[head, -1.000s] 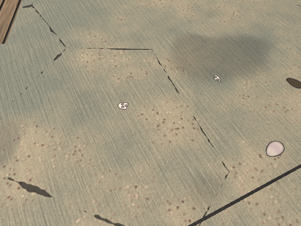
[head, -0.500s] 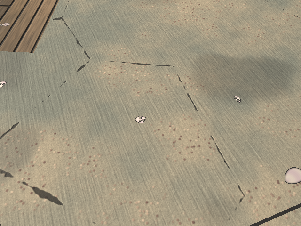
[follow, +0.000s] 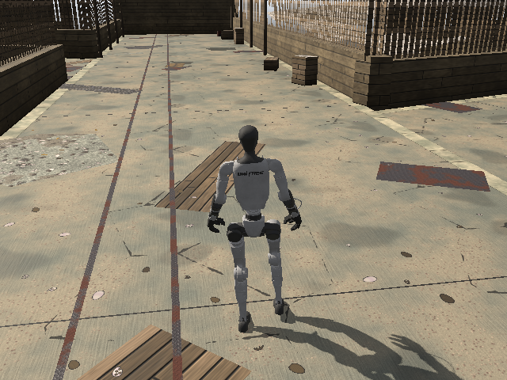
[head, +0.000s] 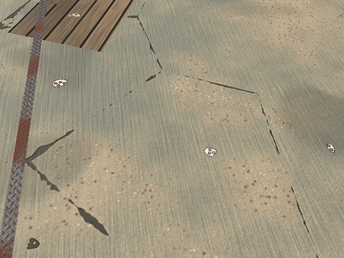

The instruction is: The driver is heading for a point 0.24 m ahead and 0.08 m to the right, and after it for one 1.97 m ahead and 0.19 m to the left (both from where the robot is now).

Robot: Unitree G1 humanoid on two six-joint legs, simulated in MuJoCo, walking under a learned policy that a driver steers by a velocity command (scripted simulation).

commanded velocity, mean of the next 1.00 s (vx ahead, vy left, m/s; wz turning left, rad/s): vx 0.05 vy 0.00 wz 0.11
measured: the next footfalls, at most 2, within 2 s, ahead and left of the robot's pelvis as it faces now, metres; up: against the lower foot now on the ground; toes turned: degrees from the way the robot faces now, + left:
right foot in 0.16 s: +0.09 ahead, -0.14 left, +0.00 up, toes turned -5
left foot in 0.52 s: +0.13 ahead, +0.11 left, +0.00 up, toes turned -8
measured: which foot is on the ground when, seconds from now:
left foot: down 0.00-0.20, up 0.22-0.50, down 0.52-0.84, up 0.86-1.00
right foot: up 0.00-0.14, down 0.16-0.54, up 0.56-0.82, down 0.84-1.00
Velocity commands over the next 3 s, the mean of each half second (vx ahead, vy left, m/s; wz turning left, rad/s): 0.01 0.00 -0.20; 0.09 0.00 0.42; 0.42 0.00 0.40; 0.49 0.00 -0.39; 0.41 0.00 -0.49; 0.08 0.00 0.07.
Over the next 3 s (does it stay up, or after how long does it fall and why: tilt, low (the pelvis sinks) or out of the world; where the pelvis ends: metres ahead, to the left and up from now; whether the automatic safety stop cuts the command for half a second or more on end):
stays up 0.87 0.18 -0.02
